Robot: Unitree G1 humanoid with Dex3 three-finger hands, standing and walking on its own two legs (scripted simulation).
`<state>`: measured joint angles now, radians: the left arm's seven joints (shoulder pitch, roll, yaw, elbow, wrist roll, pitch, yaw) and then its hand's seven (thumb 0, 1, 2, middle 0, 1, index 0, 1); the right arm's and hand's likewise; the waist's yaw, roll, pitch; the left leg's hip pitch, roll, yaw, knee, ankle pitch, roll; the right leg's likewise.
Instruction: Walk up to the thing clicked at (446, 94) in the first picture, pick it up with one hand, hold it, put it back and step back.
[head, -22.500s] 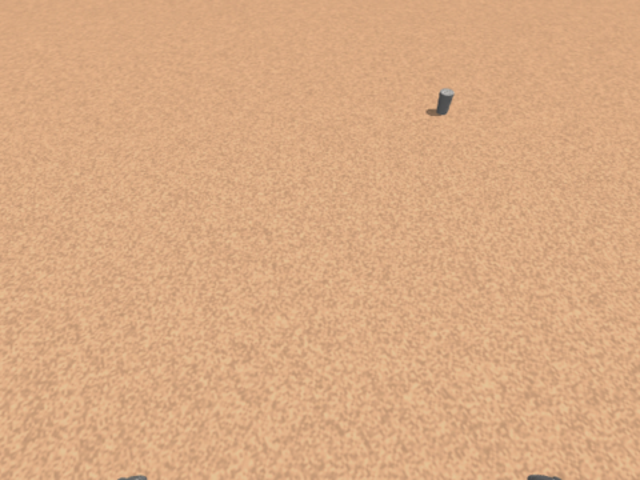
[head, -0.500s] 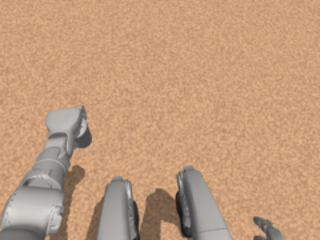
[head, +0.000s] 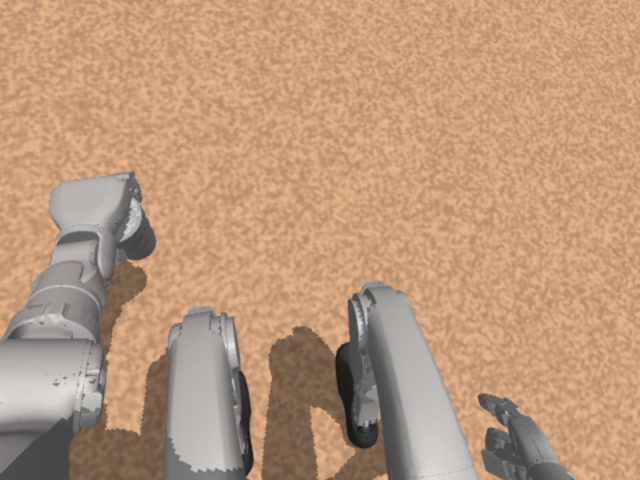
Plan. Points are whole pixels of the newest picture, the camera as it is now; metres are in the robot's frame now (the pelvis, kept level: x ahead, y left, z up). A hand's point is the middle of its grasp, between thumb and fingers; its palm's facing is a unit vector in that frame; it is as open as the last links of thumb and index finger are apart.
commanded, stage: crouch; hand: left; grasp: from above
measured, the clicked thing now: (125, 231) +0.45 +0.24 -0.22
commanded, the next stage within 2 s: lower in 0.62 s
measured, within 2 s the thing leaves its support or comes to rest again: rests again in 1.50 s
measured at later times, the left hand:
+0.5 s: hand (125, 234) +0.44 +0.25 -0.22, palm faces -0.44 -0.02 -0.90, open 10.0 cm
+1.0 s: hand (135, 241) +0.44 +0.25 -0.27, palm faces -0.48 -0.04 -0.88, open 10.0 cm
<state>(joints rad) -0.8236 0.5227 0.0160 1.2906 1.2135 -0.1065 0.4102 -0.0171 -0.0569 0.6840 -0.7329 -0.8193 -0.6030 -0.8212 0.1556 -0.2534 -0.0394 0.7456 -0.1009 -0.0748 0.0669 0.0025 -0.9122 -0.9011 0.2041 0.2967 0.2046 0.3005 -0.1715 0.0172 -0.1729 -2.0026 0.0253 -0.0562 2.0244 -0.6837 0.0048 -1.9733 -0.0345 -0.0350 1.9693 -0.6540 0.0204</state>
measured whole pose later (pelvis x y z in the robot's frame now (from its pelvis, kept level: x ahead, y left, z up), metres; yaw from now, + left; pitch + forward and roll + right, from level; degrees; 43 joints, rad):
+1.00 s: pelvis -0.02 +0.00 -0.10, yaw -2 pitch +34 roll -6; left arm -0.97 0.64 0.04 1.50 1.26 -0.18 0.41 -0.01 -0.06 0.69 -0.72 -0.83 -0.60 -0.83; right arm 0.16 -0.27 0.02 0.77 -0.14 -0.09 0.13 0.00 -0.92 -0.90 0.20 0.30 0.20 0.30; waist -0.23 -0.01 -0.07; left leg -2.27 0.02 -0.09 2.35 -0.68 0.01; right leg -2.23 -0.03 -0.05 2.27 -0.64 0.02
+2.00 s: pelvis -0.01 +0.00 -0.14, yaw -5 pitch +31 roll -9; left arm -1.03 0.79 0.12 1.73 1.32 -0.24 0.58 0.00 -0.07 0.72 -0.66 -0.83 -0.57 -0.82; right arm 0.14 -0.30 0.12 0.76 -0.24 -0.17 0.22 0.00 -0.90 -0.89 0.20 0.30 0.20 0.30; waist -0.31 -0.04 0.01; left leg -2.35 0.02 -0.16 2.51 -0.70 0.00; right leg -2.29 -0.01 -0.09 2.38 -0.64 0.04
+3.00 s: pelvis -0.01 +0.00 -0.14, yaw -6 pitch +32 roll -9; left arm -0.92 0.76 0.17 1.52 1.29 -0.20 0.55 0.00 -0.55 1.04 -0.09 -1.04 -0.08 -1.04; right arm 0.15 -0.30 0.08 0.77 -0.23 -0.18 0.26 0.00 -0.91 -0.90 0.20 0.30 0.20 0.30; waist -0.29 -0.03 0.00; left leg -2.35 0.01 -0.16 2.50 -0.73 -0.01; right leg -2.29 -0.01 -0.10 2.38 -0.66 0.03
